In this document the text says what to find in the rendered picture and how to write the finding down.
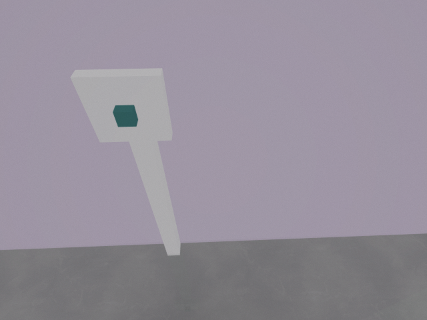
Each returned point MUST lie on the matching panel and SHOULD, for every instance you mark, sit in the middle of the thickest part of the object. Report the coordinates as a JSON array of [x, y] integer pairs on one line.
[[100, 90]]

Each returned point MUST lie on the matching button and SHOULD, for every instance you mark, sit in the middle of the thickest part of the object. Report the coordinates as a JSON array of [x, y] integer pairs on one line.
[[125, 115]]

